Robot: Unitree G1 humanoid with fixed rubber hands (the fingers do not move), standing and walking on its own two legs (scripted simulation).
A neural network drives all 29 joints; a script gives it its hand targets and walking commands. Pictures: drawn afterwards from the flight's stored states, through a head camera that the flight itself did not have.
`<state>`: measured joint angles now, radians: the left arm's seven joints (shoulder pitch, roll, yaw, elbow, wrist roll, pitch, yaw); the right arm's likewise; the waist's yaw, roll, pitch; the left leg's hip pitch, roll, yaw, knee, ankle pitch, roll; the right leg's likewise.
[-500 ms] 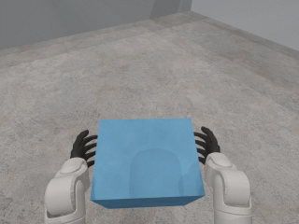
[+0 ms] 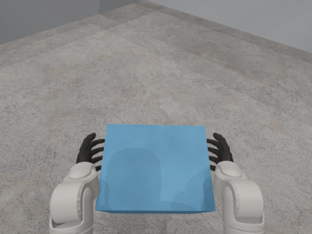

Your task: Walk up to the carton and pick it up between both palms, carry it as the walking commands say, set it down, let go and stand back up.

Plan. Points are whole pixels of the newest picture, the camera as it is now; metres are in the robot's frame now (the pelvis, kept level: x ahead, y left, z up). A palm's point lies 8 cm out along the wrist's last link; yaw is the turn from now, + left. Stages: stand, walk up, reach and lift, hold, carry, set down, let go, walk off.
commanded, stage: carry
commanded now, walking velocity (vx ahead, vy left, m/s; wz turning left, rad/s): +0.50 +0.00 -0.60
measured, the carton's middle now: (154, 174) +0.27 +0.01 +0.01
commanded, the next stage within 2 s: none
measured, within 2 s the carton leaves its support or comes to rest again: neither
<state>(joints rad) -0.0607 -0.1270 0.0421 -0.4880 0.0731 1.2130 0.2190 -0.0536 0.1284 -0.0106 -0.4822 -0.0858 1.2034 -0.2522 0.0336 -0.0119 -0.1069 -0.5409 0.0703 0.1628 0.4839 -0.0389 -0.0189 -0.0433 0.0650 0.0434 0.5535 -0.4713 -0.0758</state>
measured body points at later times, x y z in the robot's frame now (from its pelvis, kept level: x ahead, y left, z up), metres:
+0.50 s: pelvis +0.29 -0.07 +0.00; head +0.28 -0.07 +0.45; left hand +0.59 +0.01 +0.10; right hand +0.51 -0.29 +0.09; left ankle +0.15 +0.11 -0.68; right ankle +0.33 -0.16 -0.72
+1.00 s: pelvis +0.58 -0.16 +0.03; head +0.60 -0.15 +0.48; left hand +0.90 -0.20 +0.11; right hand +0.70 -0.45 +0.11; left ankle +0.62 -0.07 -0.72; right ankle +0.47 -0.21 -0.65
